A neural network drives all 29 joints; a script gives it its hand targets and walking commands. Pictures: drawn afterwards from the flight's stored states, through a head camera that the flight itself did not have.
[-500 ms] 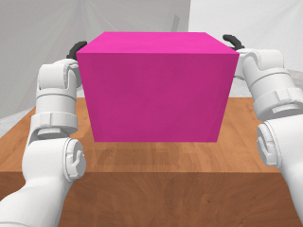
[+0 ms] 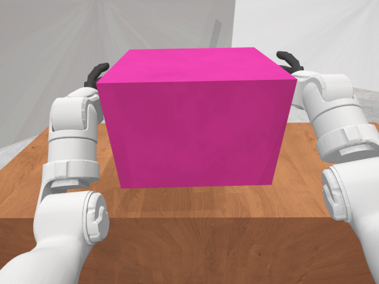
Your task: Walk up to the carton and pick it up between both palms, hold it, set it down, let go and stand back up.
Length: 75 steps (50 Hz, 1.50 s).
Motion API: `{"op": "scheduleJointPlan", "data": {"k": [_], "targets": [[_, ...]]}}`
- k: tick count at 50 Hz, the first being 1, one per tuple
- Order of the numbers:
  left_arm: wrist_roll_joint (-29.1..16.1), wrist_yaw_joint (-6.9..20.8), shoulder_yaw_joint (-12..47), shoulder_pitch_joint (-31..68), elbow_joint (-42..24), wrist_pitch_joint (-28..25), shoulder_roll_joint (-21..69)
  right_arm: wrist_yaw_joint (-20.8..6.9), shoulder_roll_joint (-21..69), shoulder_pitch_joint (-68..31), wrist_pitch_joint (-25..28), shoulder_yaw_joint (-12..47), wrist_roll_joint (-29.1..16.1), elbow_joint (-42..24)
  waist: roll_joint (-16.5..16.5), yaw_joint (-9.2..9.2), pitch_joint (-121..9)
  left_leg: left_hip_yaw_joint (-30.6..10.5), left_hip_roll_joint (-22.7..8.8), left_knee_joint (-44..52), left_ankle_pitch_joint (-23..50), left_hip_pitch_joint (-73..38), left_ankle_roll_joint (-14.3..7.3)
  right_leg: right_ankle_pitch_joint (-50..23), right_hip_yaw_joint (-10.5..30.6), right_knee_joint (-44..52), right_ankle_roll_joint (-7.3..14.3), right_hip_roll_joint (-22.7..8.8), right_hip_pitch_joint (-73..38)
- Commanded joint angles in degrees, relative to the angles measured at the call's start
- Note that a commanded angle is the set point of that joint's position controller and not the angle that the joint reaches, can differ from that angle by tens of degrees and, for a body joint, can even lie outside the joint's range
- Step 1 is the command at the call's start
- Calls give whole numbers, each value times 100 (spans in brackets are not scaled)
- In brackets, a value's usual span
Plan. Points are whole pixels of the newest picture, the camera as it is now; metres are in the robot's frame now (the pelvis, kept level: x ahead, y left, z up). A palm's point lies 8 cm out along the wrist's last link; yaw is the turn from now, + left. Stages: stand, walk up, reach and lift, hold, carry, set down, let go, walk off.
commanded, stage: hold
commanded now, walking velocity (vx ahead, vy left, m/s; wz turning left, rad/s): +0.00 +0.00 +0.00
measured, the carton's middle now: (194, 111) +0.38 -0.01 +0.27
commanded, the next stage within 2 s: none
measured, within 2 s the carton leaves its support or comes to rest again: neither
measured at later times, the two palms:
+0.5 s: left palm (88, 88) +0.36 +0.19 +0.33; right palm (290, 78) +0.36 -0.19 +0.35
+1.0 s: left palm (95, 96) +0.37 +0.18 +0.32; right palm (295, 83) +0.35 -0.20 +0.34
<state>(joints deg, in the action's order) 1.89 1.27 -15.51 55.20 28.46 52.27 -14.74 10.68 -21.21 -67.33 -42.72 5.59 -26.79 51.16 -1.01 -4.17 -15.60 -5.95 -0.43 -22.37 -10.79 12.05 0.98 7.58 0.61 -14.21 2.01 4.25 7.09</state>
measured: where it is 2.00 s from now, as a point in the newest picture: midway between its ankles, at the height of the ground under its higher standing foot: outside the picture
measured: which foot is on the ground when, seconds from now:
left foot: down 0.00-1.00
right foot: down 0.00-1.00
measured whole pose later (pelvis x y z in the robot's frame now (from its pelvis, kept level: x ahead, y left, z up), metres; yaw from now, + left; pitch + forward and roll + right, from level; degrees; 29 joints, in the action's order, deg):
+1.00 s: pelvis +0.00 +0.00 +0.00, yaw +0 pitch +0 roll -2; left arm 1.1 1.5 -15.1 56.9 31.5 50.8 -15.8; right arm 11.2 -20.7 -68.0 -43.4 4.5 -26.1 51.4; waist -0.5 -4.5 -15.9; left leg -5.6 -0.3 -21.6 -10.1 12.0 0.9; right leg 7.1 1.8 -14.1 1.8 4.3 7.4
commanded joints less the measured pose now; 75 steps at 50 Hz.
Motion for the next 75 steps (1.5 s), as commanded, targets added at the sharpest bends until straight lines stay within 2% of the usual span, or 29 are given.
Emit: {"op": "scheduleJointPlan", "data": {"k": [1,4,5,7,8,9,11,13,15,16,17,21,22,23,26,28,30,34,35,39,40,41,42,43,45,47,51,61,75], "targets": [[-1147,837,1613,5545,-1272,-578,3222,-1027,3859,-4876,179,421,-1174,-2186,-158,87,-1719,104,185,322,1072,5,58,-1383,341,-122,-250,-92,-1078],[-1208,805,1632,5607,-1083,-614,3257,-1040,3888,-5018,227,389,-1154,-2137,-91,81,-1746,83,155,341,1061,-32,34,-1358,319,-114,-244,-92,-986],[-1165,810,1574,5607,-1003,-617,3236,-1042,3898,-5038,225,405,-1140,-2037,-63,147,-1713,107,155,339,991,-38,34,-1264,323,-106,-253,-74,-982],[-1199,812,1615,5681,-1049,-621,3221,-1061,3884,-4996,217,366,-1128,-1972,-61,116,-1825,89,126,348,1032,-63,34,-1289,328,-100,-234,-64,-1030],[-1161,823,1526,5657,-787,-601,3162,-1063,3849,-5011,188,307,-1070,-1800,9,106,-1614,72,106,386,846,-21,12,-1138,323,-58,-219,-85,-948],[-1146,838,1498,5702,-795,-617,3147,-1064,3843,-4947,169,286,-1051,-1676,-10,82,-1589,81,123,419,792,16,11,-1114,335,-58,-226,-99,-932],[-1136,871,1455,5743,-571,-632,3129,-1080,3861,-5104,186,196,-1000,-1659,40,145,-1608,96,110,455,583,156,-35,-834,362,-8,-238,-124,-892],[-1142,882,1457,5829,-370,-650,3135,-1108,3807,-5249,202,111,-964,-1539,-47,104,-1499,92,78,523,336,207,-29,-515,388,33,-199,-131,-746],[-1104,877,1365,5911,-259,-702,3108,-1133,3830,-5206,206,48,-915,-1321,-90,123,-1493,124,100,516,328,221,-12,-505,405,37,-183,-141,-726],[-1175,866,1433,6040,-414,-741,3145,-1139,3850,-5263,234,58,-963,-1375,-90,136,-1645,67,71,506,356,201,7,-503,372,-15,-188,-123,-716],[-1196,857,1440,6019,-331,-733,3234,-1154,3822,-5291,241,24,-959,-1362,-209,101,-1646,83,62,492,423,182,32,-572,377,-7,-158,-121,-729],[-1194,843,1483,5865,-532,-728,3242,-1098,3768,-5182,283,96,-1026,-1473,-242,70,-1874,87,87,340,964,-44,102,-1065,337,-74,-162,-79,-896],[-1205,855,1521,5890,-466,-696,3240,-1095,3708,-5245,288,57,-1013,-1531,-276,17,-1868,69,91,350,937,-83,107,-1061,358,-66,-141,-89,-894],[-1195,869,1440,5745,-386,-689,3205,-1080,3703,-5208,275,92,-1023,-1530,-193,72,-1853,93,110,287,1053,-62,103,-1171,331,-89,-167,-83,-941],[-1128,897,1411,5579,-421,-682,3161,-1057,3649,-5149,309,161,-1035,-1623,-166,76,-1773,104,139,294,1145,-69,94,-1348,349,-88,-184,-95,-1045],[-1146,899,1460,5597,-475,-659,3185,-1031,3616,-5100,279,168,-1044,-1631,-230,12,-1676,92,124,316,1100,-94,105,-1318,350,-67,-165,-88,-978],[-1224,883,1535,5756,-691,-682,3187,-1039,3705,-5127,283,255,-1125,-1718,-176,40,-1723,80,145,280,1143,-95,101,-1345,323,-100,-188,-77,-949],[-1237,858,1548,5642,-708,-690,3263,-1025,3771,-5227,304,314,-1170,-1969,-117,71,-1910,75,149,171,1348,-196,102,-1543,353,-117,-194,-53,-1010],[-1290,847,1625,5649,-793,-697,3306,-1022,3772,-5289,328,346,-1205,-2172,-120,60,-2025,43,135,166,1422,-195,114,-1627,316,-144,-198,-44,-1062],[-1326,789,1694,5742,-1097,-713,3359,-1018,3815,-5140,313,375,-1274,-2174,-215,40,-2040,46,170,141,1524,-274,138,-1703,307,-151,-198,-37,-1018],[-1345,770,1717,5736,-1162,-710,3340,-1018,3854,-5077,308,403,-1284,-2191,-200,17,-2054,49,169,115,1566,-281,130,-1779,316,-171,-212,-49,-1004],[-1465,789,1932,5424,-1321,-730,3284,-902,3800,-4875,317,382,-1222,-2693,38,-270,-2164,126,163,41,1567,-594,22,-2252,418,-106,-308,-151,-943],[-1418,814,1857,5398,-1341,-732,3152,-846,3717,-4850,267,393,-1244,-2643,-35,-178,-2129,79,159,76,1537,-585,19,-2300,378,-135,-335,-178,-967],[-1322,821,1787,5311,-1234,-702,3073,-819,3700,-4753,220,392,-1200,-2519,-29,-200,-1892,95,175,141,1404,-500,22,-2192,363,-107,-339,-190,-884],[-1145,872,1650,5214,-1065,-654,3002,-814,3667,-4621,175,370,-1129,-2261,-71,-96,-1579,80,155,255,1094,-357,13,-1725,366,-45,-308,-207,-786],[-1129,899,1659,5303,-1069,-631,3061,-846,3700,-4689,171,351,-1121,-2221,-193,-7,-1533,51,108,302,933,-293,44,-1311,377,-5,-243,-187,-717],[-1214,825,1743,5550,-1180,-631,3190,-945,3769,-4919,208,335,-1130,-2286,-248,70,-1766,58,78,289,969,-313,68,-1208,369,-45,-225,-115,-652],[-1278,742,1740,5557,-884,-648,3305,-1060,3717,-4998,240,248,-1005,-1970,-163,67,-1726,48,9,388,699,-194,56,-912,422,-21,-162,-94,-526],[-1253,784,1707,5514,-985,-681,3199,-981,3703,-4961,255,307,-1123,-2128,-149,18,-1859,68,81,271,1029,-321,51,-1345,404,-51,-219,-123,-698]]}}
